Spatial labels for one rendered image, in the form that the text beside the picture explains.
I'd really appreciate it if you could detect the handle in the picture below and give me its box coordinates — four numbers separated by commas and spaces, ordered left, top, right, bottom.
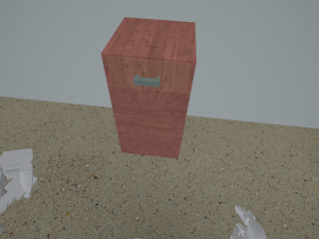
133, 74, 160, 88

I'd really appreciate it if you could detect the robot right hand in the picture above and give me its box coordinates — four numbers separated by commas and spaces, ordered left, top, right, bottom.
230, 205, 267, 239

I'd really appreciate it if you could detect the drawer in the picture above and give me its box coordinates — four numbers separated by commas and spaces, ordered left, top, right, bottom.
107, 56, 190, 93

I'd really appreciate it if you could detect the robot left hand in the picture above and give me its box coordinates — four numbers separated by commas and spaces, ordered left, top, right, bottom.
0, 148, 37, 213

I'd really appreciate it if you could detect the cabinet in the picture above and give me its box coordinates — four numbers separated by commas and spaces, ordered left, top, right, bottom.
101, 17, 196, 159

